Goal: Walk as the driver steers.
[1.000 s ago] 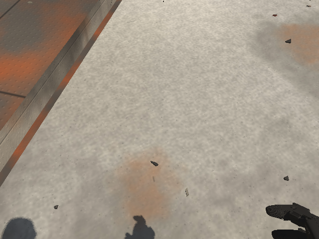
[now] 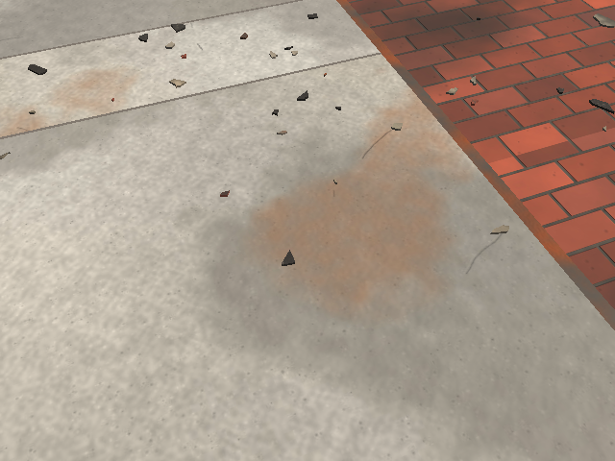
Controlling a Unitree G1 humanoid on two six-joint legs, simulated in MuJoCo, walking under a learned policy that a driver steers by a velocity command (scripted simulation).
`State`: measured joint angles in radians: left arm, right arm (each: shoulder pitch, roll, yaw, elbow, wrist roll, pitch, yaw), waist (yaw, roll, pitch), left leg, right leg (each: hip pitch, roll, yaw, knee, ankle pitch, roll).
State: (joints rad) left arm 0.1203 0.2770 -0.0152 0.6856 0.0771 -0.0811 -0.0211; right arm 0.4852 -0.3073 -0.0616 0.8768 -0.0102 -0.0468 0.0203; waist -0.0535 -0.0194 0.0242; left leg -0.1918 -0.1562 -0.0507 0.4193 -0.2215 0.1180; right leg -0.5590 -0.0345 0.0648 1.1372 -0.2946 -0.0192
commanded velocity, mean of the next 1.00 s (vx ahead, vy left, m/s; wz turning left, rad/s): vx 1.00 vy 0.00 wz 0.73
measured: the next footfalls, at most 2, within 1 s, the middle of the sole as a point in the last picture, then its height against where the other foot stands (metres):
right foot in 0.22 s outside the picture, level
left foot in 0.66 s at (217, 361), level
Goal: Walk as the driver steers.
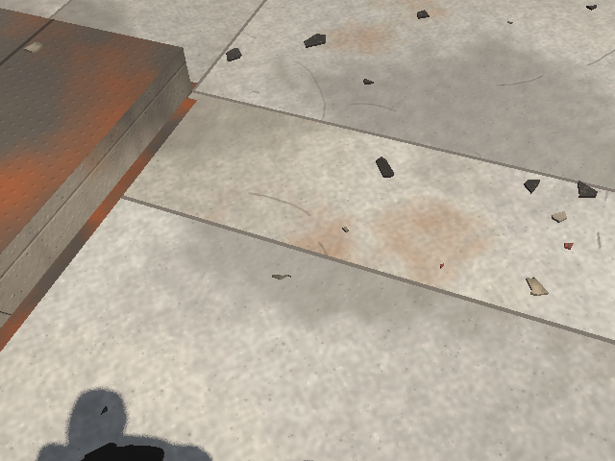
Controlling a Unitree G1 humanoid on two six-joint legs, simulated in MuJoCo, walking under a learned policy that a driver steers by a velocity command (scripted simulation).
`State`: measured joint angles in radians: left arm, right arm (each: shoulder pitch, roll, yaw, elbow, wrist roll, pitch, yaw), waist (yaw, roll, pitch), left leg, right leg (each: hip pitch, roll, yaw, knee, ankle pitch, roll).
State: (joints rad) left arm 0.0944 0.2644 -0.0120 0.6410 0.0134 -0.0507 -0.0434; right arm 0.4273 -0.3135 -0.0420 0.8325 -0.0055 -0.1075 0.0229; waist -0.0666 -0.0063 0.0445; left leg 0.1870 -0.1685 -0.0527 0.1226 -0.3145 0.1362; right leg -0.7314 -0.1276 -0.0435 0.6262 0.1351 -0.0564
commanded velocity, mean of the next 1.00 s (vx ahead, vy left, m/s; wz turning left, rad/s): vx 0.37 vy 0.00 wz -0.19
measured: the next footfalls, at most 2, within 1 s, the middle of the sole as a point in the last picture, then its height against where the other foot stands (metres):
right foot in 0.10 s outside the picture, level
left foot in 0.52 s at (336, 365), level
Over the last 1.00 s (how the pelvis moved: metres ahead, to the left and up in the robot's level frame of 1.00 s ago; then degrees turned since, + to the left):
0.87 0.26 -0.01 43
